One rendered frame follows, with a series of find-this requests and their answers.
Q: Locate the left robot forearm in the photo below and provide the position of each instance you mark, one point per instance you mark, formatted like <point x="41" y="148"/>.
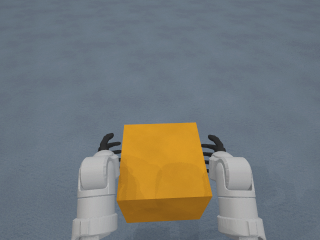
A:
<point x="96" y="217"/>

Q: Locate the carton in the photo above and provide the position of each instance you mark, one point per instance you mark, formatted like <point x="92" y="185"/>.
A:
<point x="163" y="175"/>

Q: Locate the right robot forearm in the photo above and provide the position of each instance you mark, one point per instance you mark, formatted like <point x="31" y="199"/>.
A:
<point x="238" y="216"/>

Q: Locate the robot right hand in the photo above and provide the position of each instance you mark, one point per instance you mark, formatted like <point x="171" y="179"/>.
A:
<point x="218" y="147"/>

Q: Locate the robot left hand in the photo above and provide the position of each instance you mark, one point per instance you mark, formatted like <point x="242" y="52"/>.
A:
<point x="104" y="145"/>

